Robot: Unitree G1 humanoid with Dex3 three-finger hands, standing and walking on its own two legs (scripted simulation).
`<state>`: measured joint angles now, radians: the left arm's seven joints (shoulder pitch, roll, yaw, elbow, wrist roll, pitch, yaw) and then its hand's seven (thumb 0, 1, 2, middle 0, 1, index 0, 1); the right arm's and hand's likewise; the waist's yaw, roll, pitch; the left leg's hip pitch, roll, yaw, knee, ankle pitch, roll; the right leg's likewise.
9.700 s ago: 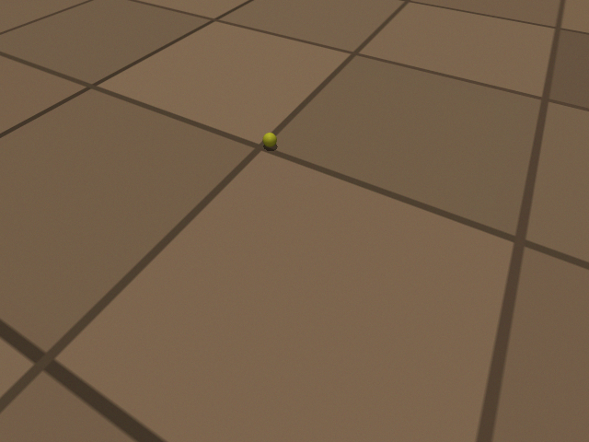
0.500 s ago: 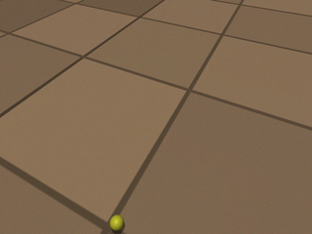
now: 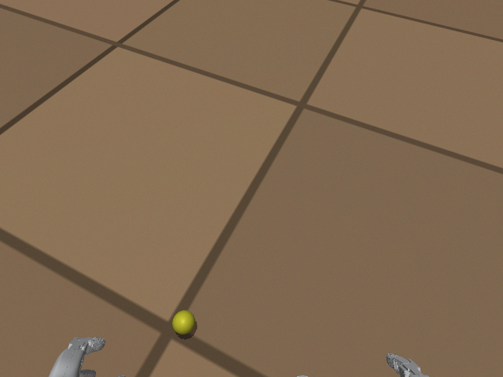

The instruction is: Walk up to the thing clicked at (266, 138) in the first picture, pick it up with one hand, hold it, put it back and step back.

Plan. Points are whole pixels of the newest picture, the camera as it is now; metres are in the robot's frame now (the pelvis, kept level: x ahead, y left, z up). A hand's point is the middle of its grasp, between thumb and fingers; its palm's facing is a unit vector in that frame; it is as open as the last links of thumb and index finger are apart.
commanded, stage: rise first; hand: left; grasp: from above
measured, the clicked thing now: (183, 322) +0.36 +0.22 -0.71
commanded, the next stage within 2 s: none
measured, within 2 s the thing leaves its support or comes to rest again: neither
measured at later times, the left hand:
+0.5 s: hand out of the picture +0.14 +0.27 -0.29, palm faces -0.35 -0.73 -0.59, open 14.1 cm
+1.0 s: hand (147, 351) +0.24 +0.27 -0.47, palm faces -0.49 -0.29 -0.82, open 14.1 cm
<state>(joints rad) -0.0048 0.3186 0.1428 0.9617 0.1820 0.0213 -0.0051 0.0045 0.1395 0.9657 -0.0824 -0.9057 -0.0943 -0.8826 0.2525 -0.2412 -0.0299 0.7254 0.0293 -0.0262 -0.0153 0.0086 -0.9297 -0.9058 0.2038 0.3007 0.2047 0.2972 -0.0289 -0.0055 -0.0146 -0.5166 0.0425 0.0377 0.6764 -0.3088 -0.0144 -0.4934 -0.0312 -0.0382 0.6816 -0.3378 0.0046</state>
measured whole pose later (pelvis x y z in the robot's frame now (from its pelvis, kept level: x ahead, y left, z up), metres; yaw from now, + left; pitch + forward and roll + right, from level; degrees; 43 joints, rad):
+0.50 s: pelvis -0.02 +0.01 -0.13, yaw +0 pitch +25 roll -2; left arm 0.12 0.33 0.09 0.61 0.49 0.03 0.09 0.00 -0.53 0.99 -0.08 -1.06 -0.07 -1.05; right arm 0.12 -0.25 -0.04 0.56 0.01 -0.14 0.00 0.01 -0.89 -0.89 0.20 0.30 0.20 0.30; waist -0.01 0.00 -0.17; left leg -1.28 0.05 -0.01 1.43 -0.59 0.00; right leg -1.23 -0.05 -0.04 1.41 -0.62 0.02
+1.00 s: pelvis -0.08 +0.00 -0.31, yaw -3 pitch +35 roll -3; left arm -0.39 0.45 0.05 0.89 0.90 -0.13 0.25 0.00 -0.52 1.03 -0.08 -1.04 -0.07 -1.04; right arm 0.09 -0.26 -0.08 0.73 -0.03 -0.08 0.05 0.01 -0.88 -0.89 0.20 0.30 0.20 0.30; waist -0.02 0.02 -0.16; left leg -1.99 0.07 -0.05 2.03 -0.65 0.00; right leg -1.94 -0.03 -0.05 2.02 -0.68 0.00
